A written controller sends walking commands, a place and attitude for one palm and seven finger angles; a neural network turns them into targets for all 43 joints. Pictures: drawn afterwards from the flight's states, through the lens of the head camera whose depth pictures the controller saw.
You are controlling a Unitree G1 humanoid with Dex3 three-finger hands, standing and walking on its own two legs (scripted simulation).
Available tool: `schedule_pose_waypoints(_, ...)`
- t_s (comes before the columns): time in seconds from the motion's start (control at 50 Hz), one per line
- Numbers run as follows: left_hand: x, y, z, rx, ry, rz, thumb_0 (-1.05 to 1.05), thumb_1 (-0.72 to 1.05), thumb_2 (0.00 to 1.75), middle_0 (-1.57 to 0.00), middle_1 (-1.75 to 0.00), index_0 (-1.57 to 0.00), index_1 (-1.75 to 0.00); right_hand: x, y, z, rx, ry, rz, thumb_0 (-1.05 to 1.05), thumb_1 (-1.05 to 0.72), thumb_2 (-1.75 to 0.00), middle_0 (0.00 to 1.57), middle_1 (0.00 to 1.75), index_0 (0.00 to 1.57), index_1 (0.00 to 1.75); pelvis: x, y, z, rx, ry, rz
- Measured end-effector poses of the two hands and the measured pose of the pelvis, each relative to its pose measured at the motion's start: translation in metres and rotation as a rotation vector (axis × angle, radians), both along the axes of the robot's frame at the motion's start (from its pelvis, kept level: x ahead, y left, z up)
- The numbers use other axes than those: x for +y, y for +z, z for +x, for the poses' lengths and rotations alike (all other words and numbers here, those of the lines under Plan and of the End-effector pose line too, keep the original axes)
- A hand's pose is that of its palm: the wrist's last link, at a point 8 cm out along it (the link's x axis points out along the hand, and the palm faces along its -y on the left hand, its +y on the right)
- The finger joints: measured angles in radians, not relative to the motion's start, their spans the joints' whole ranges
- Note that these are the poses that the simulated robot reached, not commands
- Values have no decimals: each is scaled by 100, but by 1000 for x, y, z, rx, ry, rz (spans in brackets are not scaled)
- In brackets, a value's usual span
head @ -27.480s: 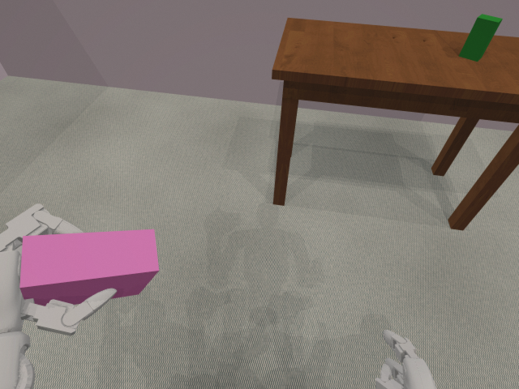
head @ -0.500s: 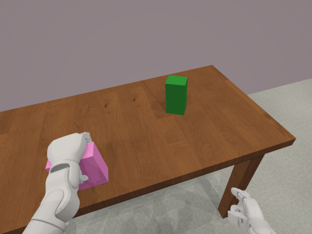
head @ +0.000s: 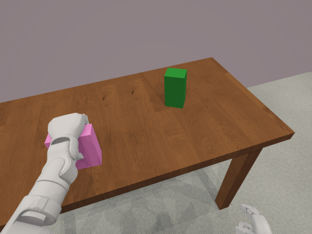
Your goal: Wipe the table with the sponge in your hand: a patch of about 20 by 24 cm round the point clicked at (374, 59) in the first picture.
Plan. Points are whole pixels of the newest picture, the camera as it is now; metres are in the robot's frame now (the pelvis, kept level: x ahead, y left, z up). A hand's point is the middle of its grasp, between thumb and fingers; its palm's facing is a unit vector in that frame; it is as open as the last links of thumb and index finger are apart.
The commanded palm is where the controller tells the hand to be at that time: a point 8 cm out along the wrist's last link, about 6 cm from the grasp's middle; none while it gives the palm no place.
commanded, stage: wipe forward along the middle lane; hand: left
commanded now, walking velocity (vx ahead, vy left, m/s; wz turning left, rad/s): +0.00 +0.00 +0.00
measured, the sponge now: (78, 153) +0.32 +0.28 +0.02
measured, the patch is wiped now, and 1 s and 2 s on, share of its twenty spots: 1.00 1.00 1.00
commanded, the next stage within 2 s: slide back across to the first lane in 0.98 s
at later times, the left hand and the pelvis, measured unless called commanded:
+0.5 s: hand (75, 126) +0.38 +0.30 +0.07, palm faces -0.11 -0.01 -0.99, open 9.4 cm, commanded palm +0.37 +0.30 +0.10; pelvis -0.01 +0.00 +0.00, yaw +0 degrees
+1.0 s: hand (75, 113) +0.44 +0.32 +0.07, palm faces -0.12 -0.01 -0.99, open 9.4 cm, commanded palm +0.43 +0.32 +0.10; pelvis +0.00 +0.02 -0.01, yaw -1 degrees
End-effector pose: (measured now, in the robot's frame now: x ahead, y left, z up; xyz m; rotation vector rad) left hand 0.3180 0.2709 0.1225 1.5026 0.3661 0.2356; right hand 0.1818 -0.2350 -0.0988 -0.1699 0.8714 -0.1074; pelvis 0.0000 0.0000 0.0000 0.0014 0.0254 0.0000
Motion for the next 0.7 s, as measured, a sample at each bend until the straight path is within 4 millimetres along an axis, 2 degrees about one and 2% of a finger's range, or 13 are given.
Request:
schedule_pose_waypoints(0.38,13,1,37,23,-15,41,0,-56,117,-83,-138,-88,-135,-20,-22,-56,139,-84,-15,1,-90,-90,20,30,20,30,-3,-4,-6,58,2,-4)
schedule_pose_waypoints(0.7,28,1,73,42,-6,52,1,-56,117,-83,-138,-88,-137,-26,-29,-89,235,-139,-35,1,-90,-90,20,30,20,30,3,-6,-3,113,-2,-12)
